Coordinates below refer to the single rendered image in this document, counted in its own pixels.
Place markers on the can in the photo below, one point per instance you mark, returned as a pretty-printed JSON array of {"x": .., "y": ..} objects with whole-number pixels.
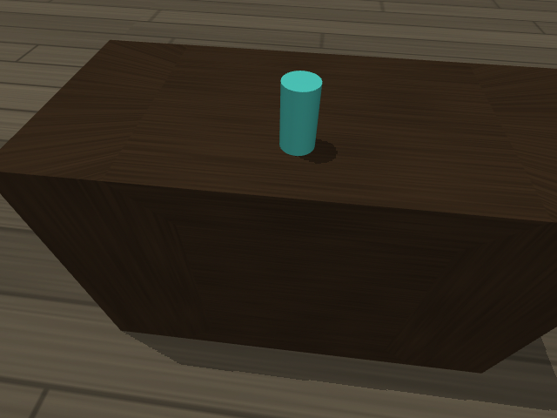
[{"x": 300, "y": 93}]

